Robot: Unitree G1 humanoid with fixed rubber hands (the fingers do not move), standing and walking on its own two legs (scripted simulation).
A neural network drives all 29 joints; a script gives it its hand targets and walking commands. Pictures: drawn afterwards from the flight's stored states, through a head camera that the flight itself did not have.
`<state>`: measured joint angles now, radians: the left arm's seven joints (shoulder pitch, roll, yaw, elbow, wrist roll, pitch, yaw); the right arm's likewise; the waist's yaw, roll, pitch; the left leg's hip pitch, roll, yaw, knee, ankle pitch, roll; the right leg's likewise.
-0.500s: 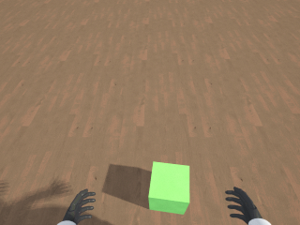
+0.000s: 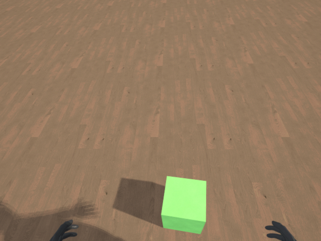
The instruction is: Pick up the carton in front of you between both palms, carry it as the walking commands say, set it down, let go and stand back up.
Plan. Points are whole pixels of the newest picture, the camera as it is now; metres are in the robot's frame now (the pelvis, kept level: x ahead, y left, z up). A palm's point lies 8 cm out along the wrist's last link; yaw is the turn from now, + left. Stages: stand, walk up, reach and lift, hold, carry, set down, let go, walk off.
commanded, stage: stand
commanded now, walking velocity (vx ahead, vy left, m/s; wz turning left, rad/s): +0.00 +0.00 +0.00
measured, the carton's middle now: (183, 205) +0.42 -0.06 -0.64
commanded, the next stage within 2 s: none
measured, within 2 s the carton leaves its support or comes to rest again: neither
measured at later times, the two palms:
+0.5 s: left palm out of the picture +0.10 +0.30 -0.08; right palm out of the picture +0.11 -0.29 -0.09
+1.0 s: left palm out of the picture +0.07 +0.31 -0.09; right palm out of the picture +0.07 -0.30 -0.10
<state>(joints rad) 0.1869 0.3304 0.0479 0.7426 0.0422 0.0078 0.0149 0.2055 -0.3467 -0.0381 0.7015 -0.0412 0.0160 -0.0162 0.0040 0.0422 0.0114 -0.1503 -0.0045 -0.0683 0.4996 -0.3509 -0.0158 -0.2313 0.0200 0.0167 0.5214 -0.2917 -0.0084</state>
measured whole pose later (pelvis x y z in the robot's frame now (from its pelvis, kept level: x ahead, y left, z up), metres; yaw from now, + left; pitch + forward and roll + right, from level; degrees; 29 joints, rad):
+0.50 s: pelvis -0.01 +0.00 +0.01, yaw +1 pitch -1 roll +0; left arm 0.15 0.34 0.03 0.89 0.03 0.00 0.01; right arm 0.19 -0.36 -0.01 0.83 -0.03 0.00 -0.03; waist 0.01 0.03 0.01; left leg -0.10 0.00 -0.08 0.44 -0.31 -0.02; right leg -0.18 0.02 0.01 0.45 -0.25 -0.01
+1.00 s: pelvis -0.02 +0.00 +0.01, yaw +1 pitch -2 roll +0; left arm 0.13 0.37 0.02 1.00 0.02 -0.01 0.01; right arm 0.17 -0.38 0.00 0.94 -0.02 -0.01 -0.02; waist 0.01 0.02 0.03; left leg -0.08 -0.01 -0.08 0.38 -0.26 -0.02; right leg -0.16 0.01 0.01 0.40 -0.20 -0.01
